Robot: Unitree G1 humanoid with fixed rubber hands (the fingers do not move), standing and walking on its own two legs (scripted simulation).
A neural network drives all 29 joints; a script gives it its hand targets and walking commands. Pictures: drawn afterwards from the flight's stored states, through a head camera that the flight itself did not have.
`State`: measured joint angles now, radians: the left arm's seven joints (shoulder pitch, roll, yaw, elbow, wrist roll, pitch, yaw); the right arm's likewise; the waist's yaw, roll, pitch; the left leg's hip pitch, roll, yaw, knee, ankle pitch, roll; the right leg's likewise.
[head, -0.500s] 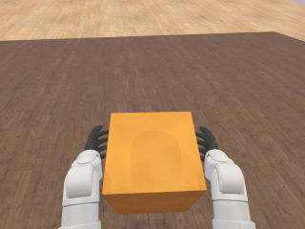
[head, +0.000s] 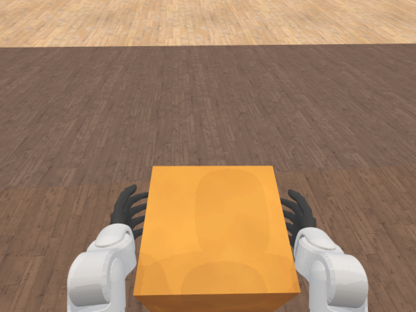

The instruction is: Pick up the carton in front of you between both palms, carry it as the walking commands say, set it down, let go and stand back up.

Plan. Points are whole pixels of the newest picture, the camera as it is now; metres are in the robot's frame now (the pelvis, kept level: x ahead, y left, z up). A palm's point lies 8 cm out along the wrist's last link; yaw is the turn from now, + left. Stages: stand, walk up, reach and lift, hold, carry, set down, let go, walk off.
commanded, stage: carry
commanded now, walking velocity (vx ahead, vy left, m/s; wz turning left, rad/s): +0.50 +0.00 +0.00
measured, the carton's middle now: (212, 248) +0.24 +0.01 +0.02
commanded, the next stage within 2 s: none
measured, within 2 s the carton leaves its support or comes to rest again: neither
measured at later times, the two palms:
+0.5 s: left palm (151, 112) +0.55 +0.18 +0.10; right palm (268, 119) +0.54 -0.12 +0.10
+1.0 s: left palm (176, 53) +0.89 +0.15 +0.11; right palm (262, 59) +0.89 -0.15 +0.10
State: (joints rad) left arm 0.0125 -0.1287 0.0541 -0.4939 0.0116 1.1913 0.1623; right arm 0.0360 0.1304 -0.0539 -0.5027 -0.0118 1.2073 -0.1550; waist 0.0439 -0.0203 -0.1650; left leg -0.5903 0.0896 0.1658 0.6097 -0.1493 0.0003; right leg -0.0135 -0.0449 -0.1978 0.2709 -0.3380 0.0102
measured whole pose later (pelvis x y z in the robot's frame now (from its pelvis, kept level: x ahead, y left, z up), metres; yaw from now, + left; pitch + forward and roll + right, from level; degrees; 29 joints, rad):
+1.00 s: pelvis +0.66 +0.00 +0.00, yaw +1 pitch +4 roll +1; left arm 0.06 -0.13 0.04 -0.59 0.03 1.15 0.13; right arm 0.07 0.13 -0.02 -0.61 -0.05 1.20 -0.13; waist 0.01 0.00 -0.12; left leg -0.62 0.11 0.16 0.64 -0.05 0.00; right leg 0.01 -0.03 -0.23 0.22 -0.31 -0.02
